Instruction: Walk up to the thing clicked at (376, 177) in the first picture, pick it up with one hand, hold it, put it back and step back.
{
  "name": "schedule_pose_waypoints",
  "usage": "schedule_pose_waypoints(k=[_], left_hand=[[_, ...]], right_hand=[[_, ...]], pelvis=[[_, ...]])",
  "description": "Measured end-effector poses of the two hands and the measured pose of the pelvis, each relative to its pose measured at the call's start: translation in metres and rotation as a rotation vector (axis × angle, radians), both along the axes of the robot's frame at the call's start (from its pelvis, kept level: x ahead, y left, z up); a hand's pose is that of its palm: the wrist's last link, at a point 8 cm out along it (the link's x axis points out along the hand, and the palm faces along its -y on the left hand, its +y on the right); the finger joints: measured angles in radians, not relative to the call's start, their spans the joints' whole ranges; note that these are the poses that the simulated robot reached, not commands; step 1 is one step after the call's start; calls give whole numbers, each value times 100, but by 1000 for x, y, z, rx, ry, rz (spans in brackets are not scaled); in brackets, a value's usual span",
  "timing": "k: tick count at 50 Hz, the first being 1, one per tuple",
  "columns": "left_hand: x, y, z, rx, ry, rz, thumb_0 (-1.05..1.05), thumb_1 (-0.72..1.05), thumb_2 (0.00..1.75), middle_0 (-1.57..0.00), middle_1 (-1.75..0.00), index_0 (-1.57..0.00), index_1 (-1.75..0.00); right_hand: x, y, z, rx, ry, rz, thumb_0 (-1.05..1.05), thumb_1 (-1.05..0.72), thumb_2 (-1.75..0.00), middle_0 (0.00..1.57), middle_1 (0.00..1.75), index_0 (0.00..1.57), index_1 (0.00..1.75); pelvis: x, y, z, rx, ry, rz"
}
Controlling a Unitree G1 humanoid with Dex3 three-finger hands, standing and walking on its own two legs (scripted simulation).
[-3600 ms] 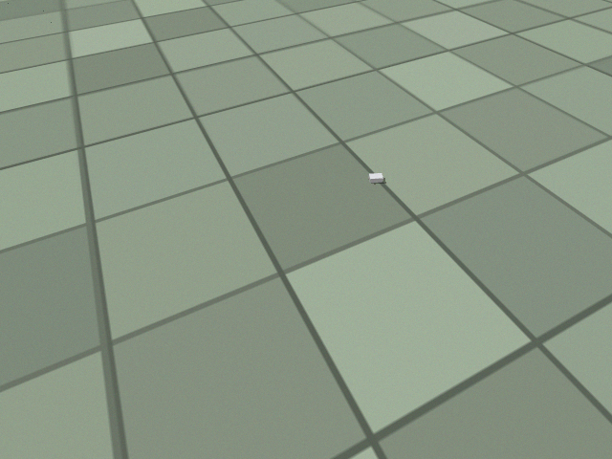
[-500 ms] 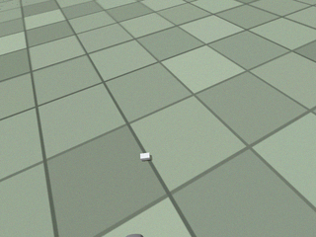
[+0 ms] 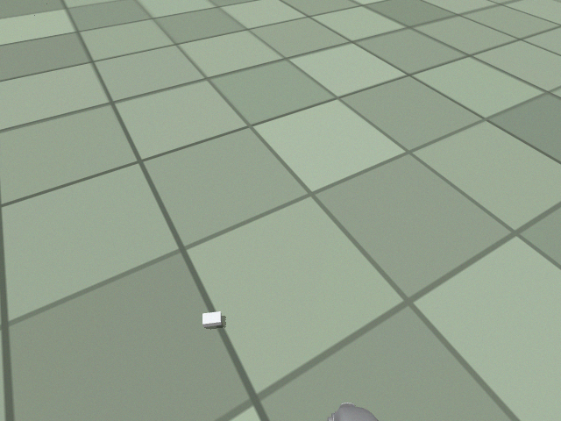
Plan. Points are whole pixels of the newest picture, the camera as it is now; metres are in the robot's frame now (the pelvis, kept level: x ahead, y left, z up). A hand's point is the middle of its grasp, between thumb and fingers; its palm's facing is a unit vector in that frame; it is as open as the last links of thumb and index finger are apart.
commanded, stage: walk up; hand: left
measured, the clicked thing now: (212, 319) +0.61 +0.24 -0.75
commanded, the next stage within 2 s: none
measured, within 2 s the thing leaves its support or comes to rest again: neither
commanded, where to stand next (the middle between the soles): +0.23 -0.02 m, yaw +3 degrees
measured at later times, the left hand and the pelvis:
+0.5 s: hand out of the picture +0.12 +0.24 -0.14, palm faces +0.03 -0.91 -0.42, open 7.4 cm; pelvis +0.14 -0.04 -0.01, yaw +4 degrees
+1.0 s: hand (148, 372) +0.25 +0.23 -0.14, palm faces +0.02 -0.91 -0.41, open 7.4 cm; pelvis +0.19 -0.04 -0.01, yaw +4 degrees
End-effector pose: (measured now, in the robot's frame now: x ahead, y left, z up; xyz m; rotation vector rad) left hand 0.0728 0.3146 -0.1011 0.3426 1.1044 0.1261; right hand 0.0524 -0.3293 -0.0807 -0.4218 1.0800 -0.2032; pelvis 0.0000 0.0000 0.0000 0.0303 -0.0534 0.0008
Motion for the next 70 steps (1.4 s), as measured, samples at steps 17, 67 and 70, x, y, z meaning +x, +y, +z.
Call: schedule_pose_waypoints(k=[17,67,70], left_hand=[[18,-46,29,117,69,146,0,90,90,-21,-30,-21,-30],[199,-39,4,29,42,125,0,91,90,-21,-30,-20,-30],[196,-40,5,26,57,131,0,91,90,-21,-30,-20,-30]], right_hand=[[128,-45,-28,93,97,74,1,-90,-90,20,30,20,30],[255,6,-21,101,110,17,1,-90,-90,21,30,21,30],[259,5,-19,99,104,14,1,-90,-90,21,30,21,30]], pelvis=[[98,-60,6,-34,4,50],[198,-33,15,-32,14,70],[199,-33,17,-31,13,70]])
